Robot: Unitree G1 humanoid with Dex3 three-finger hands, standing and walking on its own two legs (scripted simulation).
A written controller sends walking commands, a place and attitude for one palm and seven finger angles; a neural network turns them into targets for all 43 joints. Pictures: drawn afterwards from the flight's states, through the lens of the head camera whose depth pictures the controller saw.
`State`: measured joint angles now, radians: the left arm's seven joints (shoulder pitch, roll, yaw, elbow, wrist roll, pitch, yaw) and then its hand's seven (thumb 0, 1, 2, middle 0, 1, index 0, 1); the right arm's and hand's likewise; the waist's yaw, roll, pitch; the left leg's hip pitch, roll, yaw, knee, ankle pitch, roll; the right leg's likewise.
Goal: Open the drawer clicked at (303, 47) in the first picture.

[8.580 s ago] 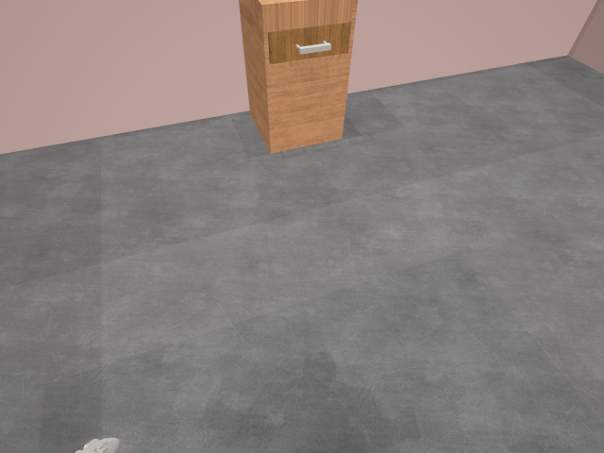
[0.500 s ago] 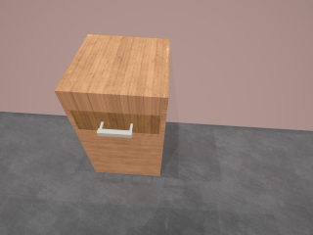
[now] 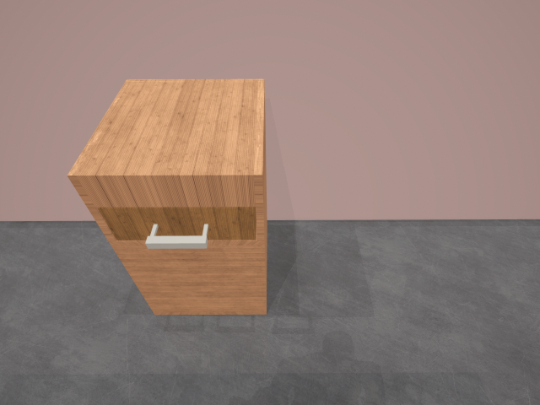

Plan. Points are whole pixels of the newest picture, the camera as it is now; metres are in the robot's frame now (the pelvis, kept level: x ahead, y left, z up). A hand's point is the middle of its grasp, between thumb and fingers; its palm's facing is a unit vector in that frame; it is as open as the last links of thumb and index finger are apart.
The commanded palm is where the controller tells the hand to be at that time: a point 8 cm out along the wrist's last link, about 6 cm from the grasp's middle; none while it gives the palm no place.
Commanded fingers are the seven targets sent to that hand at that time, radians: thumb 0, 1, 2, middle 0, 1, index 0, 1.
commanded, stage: come to a stop and stand still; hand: left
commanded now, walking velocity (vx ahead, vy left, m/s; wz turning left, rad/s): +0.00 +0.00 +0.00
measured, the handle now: (178, 235) +0.55 +0.27 -0.20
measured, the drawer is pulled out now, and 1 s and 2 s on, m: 0.00 0.00 0.00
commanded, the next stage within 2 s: look again from close up in 0.38 s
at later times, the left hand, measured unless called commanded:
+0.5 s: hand out of the picture -0.01 +0.16 -0.17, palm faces +0.03 -0.98 -0.18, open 7.4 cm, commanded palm none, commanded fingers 0.00 0.90 0.90 -0.20 -0.30 -0.20 -0.30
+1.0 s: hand out of the picture +0.01 +0.17 -0.17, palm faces +0.03 -0.98 -0.20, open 7.4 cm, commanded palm none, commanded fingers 0.00 0.90 0.90 -0.20 -0.30 -0.20 -0.30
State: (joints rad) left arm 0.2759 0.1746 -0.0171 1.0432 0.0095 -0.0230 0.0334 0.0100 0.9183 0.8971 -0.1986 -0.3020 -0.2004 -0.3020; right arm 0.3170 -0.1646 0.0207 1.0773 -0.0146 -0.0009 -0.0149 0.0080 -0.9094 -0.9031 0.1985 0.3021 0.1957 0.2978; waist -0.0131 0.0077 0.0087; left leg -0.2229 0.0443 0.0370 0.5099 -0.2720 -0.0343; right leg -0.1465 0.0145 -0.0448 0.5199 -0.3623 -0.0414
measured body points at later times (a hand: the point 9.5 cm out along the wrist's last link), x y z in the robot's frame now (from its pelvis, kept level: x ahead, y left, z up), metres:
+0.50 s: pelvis +0.01 -0.01 +0.00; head +0.02 -0.01 +0.45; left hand -0.01 +0.21 -0.16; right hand +0.03 -0.23 -0.16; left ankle +0.00 +0.14 -0.73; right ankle -0.05 -0.09 -0.73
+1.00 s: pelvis +0.02 -0.01 +0.00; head +0.03 -0.01 +0.45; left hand +0.01 +0.22 -0.15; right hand +0.02 -0.22 -0.16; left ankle +0.00 +0.14 -0.73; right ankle -0.05 -0.09 -0.73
